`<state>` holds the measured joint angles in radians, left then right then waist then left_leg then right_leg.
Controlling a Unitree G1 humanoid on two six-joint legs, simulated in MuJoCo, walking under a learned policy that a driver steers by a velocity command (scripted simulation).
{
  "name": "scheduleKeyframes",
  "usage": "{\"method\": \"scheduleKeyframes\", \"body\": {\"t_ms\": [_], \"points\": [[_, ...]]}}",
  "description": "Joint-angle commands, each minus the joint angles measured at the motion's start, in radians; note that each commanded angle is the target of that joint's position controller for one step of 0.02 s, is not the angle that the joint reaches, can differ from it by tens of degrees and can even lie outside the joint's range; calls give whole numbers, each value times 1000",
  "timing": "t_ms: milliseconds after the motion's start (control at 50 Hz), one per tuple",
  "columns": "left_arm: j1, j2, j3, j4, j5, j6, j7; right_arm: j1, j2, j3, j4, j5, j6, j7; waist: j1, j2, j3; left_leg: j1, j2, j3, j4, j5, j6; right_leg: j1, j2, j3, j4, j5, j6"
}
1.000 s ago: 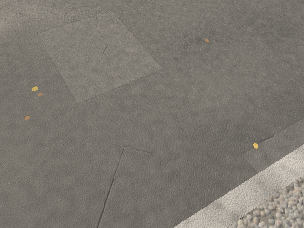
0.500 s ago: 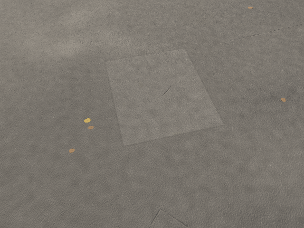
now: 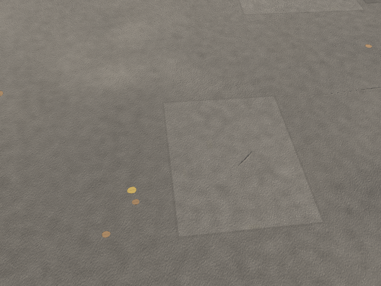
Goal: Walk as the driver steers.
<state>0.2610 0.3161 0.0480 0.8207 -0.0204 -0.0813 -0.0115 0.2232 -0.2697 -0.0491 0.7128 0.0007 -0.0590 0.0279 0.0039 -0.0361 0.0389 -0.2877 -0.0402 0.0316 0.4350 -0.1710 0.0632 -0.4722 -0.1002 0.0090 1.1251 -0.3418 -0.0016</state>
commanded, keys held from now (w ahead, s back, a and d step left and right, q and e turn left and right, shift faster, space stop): w+q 1.00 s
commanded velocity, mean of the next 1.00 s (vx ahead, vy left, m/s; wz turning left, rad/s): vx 0.50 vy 0.00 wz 0.48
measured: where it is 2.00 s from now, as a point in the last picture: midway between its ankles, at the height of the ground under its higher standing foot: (88, 173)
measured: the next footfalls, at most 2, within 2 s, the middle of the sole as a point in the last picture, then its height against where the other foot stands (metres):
right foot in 0.34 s outside the picture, level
left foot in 0.84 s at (136, 261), level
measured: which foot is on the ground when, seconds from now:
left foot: down 0.00-0.34, up 0.36-0.82, down 0.84-1.00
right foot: up 0.00-0.32, down 0.34-0.84, up 0.86-1.00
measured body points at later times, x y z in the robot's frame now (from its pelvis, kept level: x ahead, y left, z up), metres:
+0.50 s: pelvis +0.27 -0.05 +0.00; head +0.30 -0.05 +0.45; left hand +0.35 +0.24 -0.11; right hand +0.40 -0.31 -0.12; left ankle +0.19 +0.09 -0.65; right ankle +0.33 -0.14 -0.74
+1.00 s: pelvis +0.50 +0.10 +0.00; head +0.53 +0.13 +0.44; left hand +0.48 +0.41 -0.12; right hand +0.74 -0.09 -0.10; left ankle +0.51 +0.18 -0.74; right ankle +0.54 -0.08 -0.65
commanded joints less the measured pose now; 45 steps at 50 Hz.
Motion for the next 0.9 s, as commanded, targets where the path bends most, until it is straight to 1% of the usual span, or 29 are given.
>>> {"method": "scheduleKeyframes", "body": {"t_ms": [20, 80, 120, 160, 220, 280, 300, 320, 340, 360, 380, 400, 420, 440, 460, 480, 500, 540, 600, 660, 720, 760, 780, 800, 820, 840, 860, 880, 900], "points": [[32, 63, 18, -56, 12, 6, 2, -2, -121, -34, -40, 1, -33, -2, 18, 120, -66, 124, 252, -269, -270, 180, 201, -135, -56, 37, -37, 94, 21], [-84, 47, 12, -100, 28, 8, 8, 33, -146, -42, -7, 6, -36, -17, 0, 86, -13, 109, 228, -220, -299, 214, 201, -185, -44, 37, -225, 231, 49], [-164, 30, 4, -119, 26, -2, 1, 62, -161, -47, 11, 10, -28, -28, -26, 87, 5, 106, 199, -187, -297, 187, 176, -159, -14, 31, -387, 349, 53], [-239, 23, -1, -136, 19, -10, -9, 103, -181, -52, 31, 15, -22, -35, -53, 85, 13, 101, 195, -182, -287, 152, 160, -105, 21, 20, -502, 426, 57], [-304, 45, 2, -161, 10, -20, -22, 153, -190, -56, 59, 27, -14, -40, -65, 93, 22, 150, 228, -234, -236, 105, 146, -74, 40, 49, -587, 429, 42], [-274, 85, 16, -157, 11, -30, -27, 159, -196, -62, 72, 24, 0, -48, -34, 121, 5, 210, 257, -293, -149, 127, 118, -2, 52, 55, -633, 331, 10], [-221, 97, 24, -144, 12, -34, -24, 154, -192, -62, 72, 21, 6, -48, -3, 130, -18, 207, 243, -295, -92, 173, 103, 80, 63, 35, -656, 298, -7], [-111, 131, 43, -114, 15, -37, -17, 156, -165, -52, 70, 15, 10, -47, 48, 116, -89, 176, 186, -266, 40, 241, 76, 249, 64, 22, -673, 287, -35], [45, 188, 60, -97, 30, -39, -8, 156, -108, -30, 45, -2, 11, -45, 111, 33, -242, 39, 113, -217, 315, 101, 40, 517, -82, 156, -633, 279, -91], [116, 264, 81, -72, 37, -24, -9, 287, -16, -6, 17, 20, -4, -45, 60, -269, -382, -326, -29, -108, 667, -354, -30, 848, -311, 589, -732, 42, -233], [112, 171, 57, -81, 25, -21, -13, 268, -107, -23, 33, 38, -11, -45, 81, -225, -355, -443, 18, -197, 819, -414, -36, 821, -318, 723, -819, -146, -237], [58, 110, 41, -88, 21, -19, -9, 175, -171, -43, 18, 49, -8, -45, 90, -136, -219, -490, 59, -192, 855, -329, -33, 707, -288, 569, -838, -151, -196], [0, 88, 33, -91, 26, -17, -7, 126, -168, -45, 9, 41, -3, -48, 68, -74, -146, -465, 100, -163, 840, -251, -37, 588, -251, 445, -852, -42, -175], [-39, 61, 27, -84, 30, -16, -7, 94, -154, -47, 1, 30, 1, -48, 48, -59, -88, -439, 127, -159, 794, -198, -40, 489, -215, 350, -877, 63, -170], [-62, 48, 24, -79, 37, -20, -4, 101, -135, -49, 0, 29, 10, -45, 21, -84, -66, -388, 154, -161, 761, -161, -40, 420, -191, 272, -904, 131, -161], [-74, 45, 26, -74, 37, -24, -4, 107, -115, -48, -1, 32, 21, -42, 10, -91, -54, -355, 163, -151, 740, -144, -42, 380, -178, 219, -931, 169, -163], [-77, 48, 29, -66, 32, -30, -3, 99, -94, -44, -6, 33, 30, -40, 5, -82, -40, -353, 168, -142, 721, -135, -46, 359, -178, 174, -952, 212, -172], [-72, 75, 41, -50, 28, -37, 1, 61, -75, -40, -31, 26, 42, -39, 2, -53, -16, -384, 178, -139, 656, -88, -55, 348, -188, 108, -983, 280, -188], [-62, 105, 52, -33, 28, -33, 7, 4, -65, -34, -55, 22, 40, -25, 12, -33, -4, -399, 179, -123, 503, 53, -61, 377, -176, -3, -1001, 351, -184], [-46, 127, 59, -23, 22, -21, 15, -92, -52, -25, -81, 22, 32, -3, 45, -20, 20, -356, 163, -65, 341, 169, -52, 389, -159, -105, -1005, 378, -164], [-5, 153, 68, -4, 8, -5, 17, -173, -56, -23, -117, 23, 34, 13, 68, -14, 47, -350, 151, -29, 247, 164, -33, 460, -182, -151, -992, 389, -147], [5, 172, 76, 6, -5, 9, 16, -195, -72, -29, -136, 21, 38, 20, 58, -18, 52, -339, 131, -5, 210, 97, -6, 522, -201, -174, -947, 478, -131], [0, 187, 80, 6, -11, 16, 18, -184, -88, -37, -141, 18, 40, 22, 40, -29, 36, -299, 106, 19, 200, 47, 12, 545, -203, -192, -893, 621, -121], [-6, 202, 85, 4, -17, 23, 20, -147, -109, -48, -138, 16, 44, 22, 10, -45, 1, -229, 71, 50, 198, -5, 34, 559, -200, -210, -807, 791, -110], [-19, 209, 87, 1, -23, 32, 21, -43, -140, -68, -114, 17, 46, 20, -55, -43, -59, -88, 25, 80, 170, -17, 62, 541, -181, -237, -651, 916, -93], [-19, 184, 77, -3, -19, 36, 24, 134, -199, -104, -60, 22, 52, 9, -142, -14, -149, 170, -23, 79, 126, 27, 100, 431, -139, -263, -421, 893, -59], [15, 100, 46, -26, 29, 32, 24, 259, -294, -132, -30, 33, 62, -14, -157, 180, -224, 453, 152, -207, 107, 47, 168, 144, -75, -266, -79, 356, -7], [66, 5, 11, -86, 41, 1, 15, 193, -364, -127, -68, 32, 42, -8, -43, 334, -345, 660, 347, -797, -68, -256, 357, -219, 126, -76, 196, -296, 36], [-68, 112, 31, -98, -6, -30, 5, 197, -265, -100, -81, 28, 21, 4, -124, 172, -331, 639, 365, -825, -174, -318, 324, -326, 90, 70, 258, -243, 17]]}}
Keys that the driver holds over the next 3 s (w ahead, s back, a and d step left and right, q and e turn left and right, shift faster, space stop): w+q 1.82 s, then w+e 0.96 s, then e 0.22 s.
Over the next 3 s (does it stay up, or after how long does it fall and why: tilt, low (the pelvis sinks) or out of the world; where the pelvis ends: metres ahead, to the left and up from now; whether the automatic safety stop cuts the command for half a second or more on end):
stays up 1.24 0.92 -0.01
